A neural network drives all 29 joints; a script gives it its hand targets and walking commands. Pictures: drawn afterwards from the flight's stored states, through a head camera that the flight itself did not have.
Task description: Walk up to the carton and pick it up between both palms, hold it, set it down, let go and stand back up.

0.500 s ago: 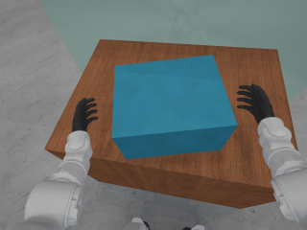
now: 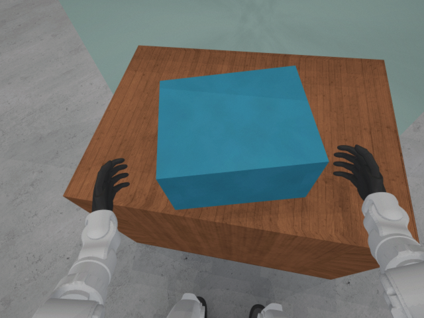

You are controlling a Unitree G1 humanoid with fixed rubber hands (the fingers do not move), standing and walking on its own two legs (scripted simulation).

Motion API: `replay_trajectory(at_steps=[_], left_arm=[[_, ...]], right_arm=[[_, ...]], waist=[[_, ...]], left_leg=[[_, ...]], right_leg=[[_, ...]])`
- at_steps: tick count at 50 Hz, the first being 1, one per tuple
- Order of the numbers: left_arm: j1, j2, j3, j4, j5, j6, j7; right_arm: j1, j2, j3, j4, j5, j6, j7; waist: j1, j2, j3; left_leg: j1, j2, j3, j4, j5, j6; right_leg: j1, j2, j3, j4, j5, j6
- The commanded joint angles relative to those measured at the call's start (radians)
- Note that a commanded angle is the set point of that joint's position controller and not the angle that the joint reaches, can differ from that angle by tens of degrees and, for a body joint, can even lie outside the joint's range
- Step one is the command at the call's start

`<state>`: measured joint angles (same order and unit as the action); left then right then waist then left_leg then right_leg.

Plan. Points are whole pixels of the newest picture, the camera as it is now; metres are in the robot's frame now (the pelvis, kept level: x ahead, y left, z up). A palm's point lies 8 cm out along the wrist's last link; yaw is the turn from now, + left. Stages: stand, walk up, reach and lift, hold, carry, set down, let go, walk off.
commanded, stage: set down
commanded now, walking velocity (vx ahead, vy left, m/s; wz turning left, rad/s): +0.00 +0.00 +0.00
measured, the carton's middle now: (233, 139) +0.51 +0.03 -0.06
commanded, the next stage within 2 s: none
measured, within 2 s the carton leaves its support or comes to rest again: neither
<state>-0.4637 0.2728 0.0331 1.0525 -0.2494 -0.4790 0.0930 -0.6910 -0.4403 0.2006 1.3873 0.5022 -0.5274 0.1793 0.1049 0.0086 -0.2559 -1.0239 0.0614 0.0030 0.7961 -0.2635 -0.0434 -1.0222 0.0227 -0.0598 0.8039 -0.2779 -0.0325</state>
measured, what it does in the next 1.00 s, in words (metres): stands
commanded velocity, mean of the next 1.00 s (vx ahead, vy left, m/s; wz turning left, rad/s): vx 0.00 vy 0.00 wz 0.00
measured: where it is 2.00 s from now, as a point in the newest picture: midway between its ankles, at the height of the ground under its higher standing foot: outside the picture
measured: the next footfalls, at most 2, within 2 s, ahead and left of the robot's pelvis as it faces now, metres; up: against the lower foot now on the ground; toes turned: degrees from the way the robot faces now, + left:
none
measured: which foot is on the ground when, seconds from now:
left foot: down 0.00-1.00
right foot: down 0.00-1.00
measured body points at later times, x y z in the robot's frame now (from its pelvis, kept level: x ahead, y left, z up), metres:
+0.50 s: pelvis +0.00 +0.00 +0.01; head +0.13 +0.00 +0.44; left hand +0.28 +0.28 -0.02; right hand +0.35 -0.25 -0.05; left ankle +0.04 +0.15 -0.69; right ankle +0.04 -0.09 -0.69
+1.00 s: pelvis +0.01 +0.01 +0.03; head +0.10 +0.00 +0.48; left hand +0.22 +0.28 +0.01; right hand +0.29 -0.26 -0.03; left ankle +0.04 +0.15 -0.69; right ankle +0.04 -0.09 -0.69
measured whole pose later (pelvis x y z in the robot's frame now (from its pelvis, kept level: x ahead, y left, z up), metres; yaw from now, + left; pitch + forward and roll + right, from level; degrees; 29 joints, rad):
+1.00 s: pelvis +0.01 +0.01 +0.03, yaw +1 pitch +16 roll +0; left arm 0.12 0.24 0.03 0.48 -0.25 -0.41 0.11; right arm -0.17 -0.44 0.12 1.14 0.50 -0.67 0.24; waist 0.10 0.00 -0.11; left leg -0.66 0.05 0.00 0.60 -0.22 -0.04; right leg -0.65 0.02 -0.06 0.60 -0.23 -0.04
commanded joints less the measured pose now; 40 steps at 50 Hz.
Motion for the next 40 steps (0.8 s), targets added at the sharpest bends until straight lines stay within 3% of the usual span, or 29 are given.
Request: replay_trajectory(at_steps=[1,25,36,40], left_arm=[[-0.082,0.144,0.042,-0.284,-0.081,-0.030,-0.002],[0.290,0.090,0.038,-0.630,0.000,0.019,0.010],[0.444,0.085,0.046,-0.643,0.044,0.034,0.011],[0.516,0.078,0.056,-0.698,0.069,0.039,0.013]], right_arm=[[-0.146,-0.295,-0.064,-0.269,0.050,-0.089,0.028],[0.229,-0.304,-0.143,-0.420,0.020,-0.155,0.064],[0.380,-0.308,-0.118,-0.358,0.034,-0.186,0.073],[0.450,-0.305,-0.107,-0.347,0.039,-0.197,0.076]], waist=[[0.079,-0.159,-0.624],[-0.001,-0.143,-0.466],[-0.035,-0.119,-0.347],[-0.038,-0.101,-0.293]], left_leg=[[0.228,-0.063,0.050,-0.084,0.384,-0.021],[0.405,-0.074,0.006,-0.168,0.291,-0.025],[0.531,-0.077,-0.005,-0.207,0.278,-0.028],[0.581,-0.076,-0.007,-0.224,0.296,-0.031]], right_leg=[[0.633,0.000,0.146,-0.147,0.288,0.074],[0.715,-0.023,0.168,-0.253,0.196,0.045],[0.773,-0.027,0.159,-0.292,0.229,0.032],[0.803,-0.026,0.165,-0.308,0.248,0.023]])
